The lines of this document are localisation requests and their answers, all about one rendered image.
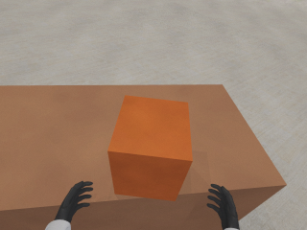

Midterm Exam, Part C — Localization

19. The pedestal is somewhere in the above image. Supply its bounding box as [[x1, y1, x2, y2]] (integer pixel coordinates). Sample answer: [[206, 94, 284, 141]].
[[0, 84, 287, 230]]

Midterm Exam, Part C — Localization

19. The carton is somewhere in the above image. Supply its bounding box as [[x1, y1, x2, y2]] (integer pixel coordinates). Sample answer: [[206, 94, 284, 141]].
[[107, 95, 193, 201]]

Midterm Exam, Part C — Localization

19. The robot right hand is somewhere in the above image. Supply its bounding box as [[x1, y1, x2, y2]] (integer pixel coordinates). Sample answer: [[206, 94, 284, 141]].
[[206, 184, 240, 230]]

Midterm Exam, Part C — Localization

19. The robot left hand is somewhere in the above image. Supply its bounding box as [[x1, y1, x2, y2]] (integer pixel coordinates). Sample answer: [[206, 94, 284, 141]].
[[54, 181, 93, 223]]

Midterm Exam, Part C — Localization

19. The left robot forearm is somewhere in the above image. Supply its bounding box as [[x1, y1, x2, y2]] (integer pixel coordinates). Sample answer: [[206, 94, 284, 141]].
[[45, 219, 71, 230]]

